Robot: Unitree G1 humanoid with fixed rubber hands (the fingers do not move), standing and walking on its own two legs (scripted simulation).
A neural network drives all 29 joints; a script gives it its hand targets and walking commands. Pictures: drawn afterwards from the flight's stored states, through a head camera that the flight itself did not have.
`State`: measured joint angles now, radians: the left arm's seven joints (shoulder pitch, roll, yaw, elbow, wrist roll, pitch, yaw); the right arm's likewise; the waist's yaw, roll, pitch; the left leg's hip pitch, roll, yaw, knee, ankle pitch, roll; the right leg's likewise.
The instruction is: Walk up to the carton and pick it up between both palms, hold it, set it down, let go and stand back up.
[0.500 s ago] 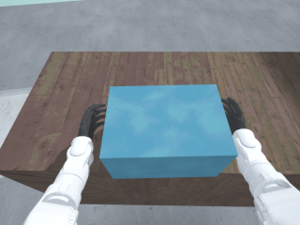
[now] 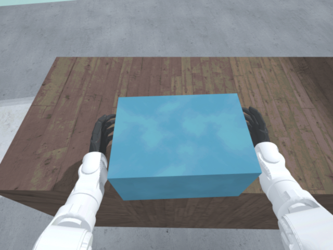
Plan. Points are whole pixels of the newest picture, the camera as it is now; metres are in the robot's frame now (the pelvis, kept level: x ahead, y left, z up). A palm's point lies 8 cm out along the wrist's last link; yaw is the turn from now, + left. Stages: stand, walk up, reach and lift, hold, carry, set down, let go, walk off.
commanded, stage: reach and lift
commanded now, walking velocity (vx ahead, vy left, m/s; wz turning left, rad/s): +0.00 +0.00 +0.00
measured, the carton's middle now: (179, 147) +0.38 +0.01 -0.01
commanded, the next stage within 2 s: none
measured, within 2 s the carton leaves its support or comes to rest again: leaves its support in 0.84 s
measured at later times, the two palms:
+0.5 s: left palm (100, 146) +0.37 +0.21 +0.01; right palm (258, 137) +0.40 -0.19 +0.02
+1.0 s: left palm (101, 144) +0.36 +0.20 +0.03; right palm (265, 142) +0.38 -0.20 +0.03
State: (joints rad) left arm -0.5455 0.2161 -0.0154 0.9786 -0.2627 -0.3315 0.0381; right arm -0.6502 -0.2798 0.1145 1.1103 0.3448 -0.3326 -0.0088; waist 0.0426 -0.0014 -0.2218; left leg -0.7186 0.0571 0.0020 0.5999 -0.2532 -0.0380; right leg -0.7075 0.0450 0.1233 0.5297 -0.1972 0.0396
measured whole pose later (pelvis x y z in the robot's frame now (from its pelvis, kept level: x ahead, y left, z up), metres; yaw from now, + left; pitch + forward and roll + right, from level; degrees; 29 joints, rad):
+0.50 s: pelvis +0.00 +0.00 +0.00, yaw +0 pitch +21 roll -1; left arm -0.55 0.19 0.04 1.00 -0.22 -0.38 0.04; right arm -0.65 -0.26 0.09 1.11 0.29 -0.34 -0.03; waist 0.04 0.00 -0.22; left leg -0.70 0.06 0.00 0.59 -0.25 -0.04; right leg -0.70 0.05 0.12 0.53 -0.20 0.04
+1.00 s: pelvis +0.00 -0.01 +0.01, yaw +1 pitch +17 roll +0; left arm -0.55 0.17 0.04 1.10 -0.20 -0.54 0.03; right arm -0.54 -0.22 0.00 1.04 0.17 -0.43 -0.06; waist 0.04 0.00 -0.21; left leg -0.60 0.05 0.00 0.54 -0.24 -0.04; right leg -0.62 0.04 0.12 0.53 -0.21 0.03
